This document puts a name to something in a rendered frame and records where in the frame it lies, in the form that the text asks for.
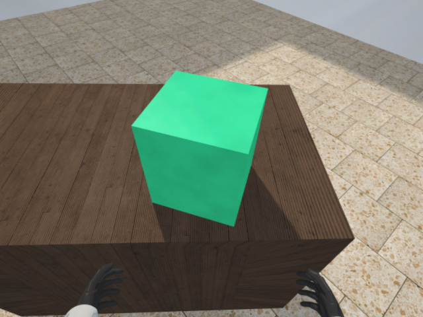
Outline carton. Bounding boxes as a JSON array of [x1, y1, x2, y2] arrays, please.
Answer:
[[132, 71, 268, 227]]

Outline robot left hand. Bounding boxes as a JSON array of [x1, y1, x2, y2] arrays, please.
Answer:
[[77, 263, 124, 311]]

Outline pedestal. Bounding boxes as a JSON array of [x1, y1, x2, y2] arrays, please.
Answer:
[[0, 83, 355, 316]]

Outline robot right hand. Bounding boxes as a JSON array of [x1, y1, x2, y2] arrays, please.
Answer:
[[296, 269, 344, 317]]

